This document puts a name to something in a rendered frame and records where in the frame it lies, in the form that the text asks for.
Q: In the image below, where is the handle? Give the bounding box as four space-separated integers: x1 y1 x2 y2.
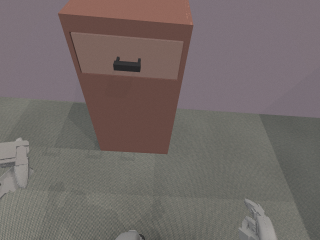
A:
113 56 141 72

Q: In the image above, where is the drawer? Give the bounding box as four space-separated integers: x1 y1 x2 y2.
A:
71 32 184 80

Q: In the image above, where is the left robot hand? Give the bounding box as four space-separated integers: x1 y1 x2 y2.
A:
0 137 34 201

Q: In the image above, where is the left robot shin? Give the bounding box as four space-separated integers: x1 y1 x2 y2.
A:
128 230 141 237

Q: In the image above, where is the cabinet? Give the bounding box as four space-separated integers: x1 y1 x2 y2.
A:
58 0 194 154

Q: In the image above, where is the right robot hand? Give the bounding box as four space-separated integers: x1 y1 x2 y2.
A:
238 199 278 240

